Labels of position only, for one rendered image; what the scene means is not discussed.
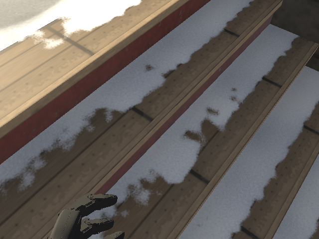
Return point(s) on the left robot hand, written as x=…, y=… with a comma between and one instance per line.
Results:
x=70, y=225

